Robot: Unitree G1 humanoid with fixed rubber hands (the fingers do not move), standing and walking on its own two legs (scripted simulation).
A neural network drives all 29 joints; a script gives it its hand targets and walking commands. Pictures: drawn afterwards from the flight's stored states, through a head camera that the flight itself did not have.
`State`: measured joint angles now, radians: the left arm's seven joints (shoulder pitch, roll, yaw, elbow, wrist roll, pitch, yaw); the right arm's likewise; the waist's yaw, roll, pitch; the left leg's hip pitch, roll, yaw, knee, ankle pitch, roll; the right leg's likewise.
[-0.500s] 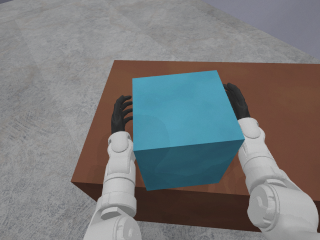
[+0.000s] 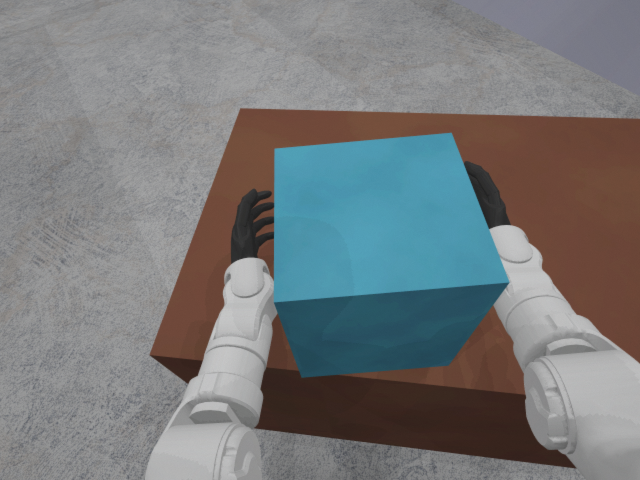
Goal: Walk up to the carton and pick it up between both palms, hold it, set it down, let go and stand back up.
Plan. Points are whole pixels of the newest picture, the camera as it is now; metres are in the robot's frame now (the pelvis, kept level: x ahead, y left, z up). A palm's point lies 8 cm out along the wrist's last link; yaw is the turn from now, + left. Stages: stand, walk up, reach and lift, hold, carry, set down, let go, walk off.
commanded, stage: set down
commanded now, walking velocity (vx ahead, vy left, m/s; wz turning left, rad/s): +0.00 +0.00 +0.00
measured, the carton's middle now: (369, 267) +0.39 +0.04 +0.02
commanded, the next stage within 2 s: none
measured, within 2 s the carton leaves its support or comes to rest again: neither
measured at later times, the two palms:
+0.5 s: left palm (211, 231) +0.37 +0.23 +0.09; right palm (531, 187) +0.49 -0.15 +0.09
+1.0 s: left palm (182, 197) +0.36 +0.23 +0.16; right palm (553, 142) +0.48 -0.14 +0.17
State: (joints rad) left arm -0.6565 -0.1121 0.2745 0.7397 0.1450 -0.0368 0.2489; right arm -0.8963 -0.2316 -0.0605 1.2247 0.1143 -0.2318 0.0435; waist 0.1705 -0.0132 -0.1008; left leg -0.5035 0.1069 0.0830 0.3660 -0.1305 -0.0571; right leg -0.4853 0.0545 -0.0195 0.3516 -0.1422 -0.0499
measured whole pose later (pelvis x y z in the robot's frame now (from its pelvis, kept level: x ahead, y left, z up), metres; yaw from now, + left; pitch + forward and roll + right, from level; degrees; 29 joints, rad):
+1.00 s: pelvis -0.02 -0.01 +0.00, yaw +3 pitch +11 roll +0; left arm -0.79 0.11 0.17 0.33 -0.12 0.59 0.24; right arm -1.05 -0.49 0.10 0.95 0.40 0.23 0.09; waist 0.17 0.01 -0.08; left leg -0.45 0.10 0.01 0.36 -0.10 -0.08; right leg -0.43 0.06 -0.05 0.38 -0.14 -0.07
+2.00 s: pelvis +0.00 -0.01 +0.00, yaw +2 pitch +1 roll +1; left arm -0.16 -0.01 0.14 -0.20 -0.01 0.60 0.20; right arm -0.39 -0.47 0.07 0.44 0.43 0.10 0.10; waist 0.06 -0.01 0.04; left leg -0.20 0.08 0.03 0.30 -0.13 -0.07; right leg -0.21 0.05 -0.02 0.38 -0.19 -0.06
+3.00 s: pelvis +0.00 -0.01 +0.00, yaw +1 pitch -3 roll +1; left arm 0.20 -0.06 -0.01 0.15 0.06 0.01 0.27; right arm 0.08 -0.39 0.12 0.61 0.40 -0.35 0.19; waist 0.05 -0.03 0.02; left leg -0.16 0.06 0.02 0.41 -0.20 -0.07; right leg -0.17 0.04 0.01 0.48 -0.26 -0.06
